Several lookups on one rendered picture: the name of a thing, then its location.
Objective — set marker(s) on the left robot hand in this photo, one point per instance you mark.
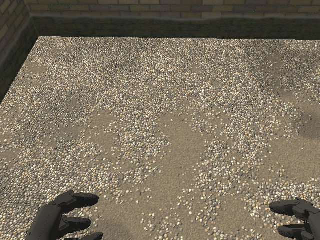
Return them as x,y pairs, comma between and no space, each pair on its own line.
51,224

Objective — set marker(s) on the right robot hand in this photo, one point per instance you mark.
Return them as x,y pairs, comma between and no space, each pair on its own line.
302,210

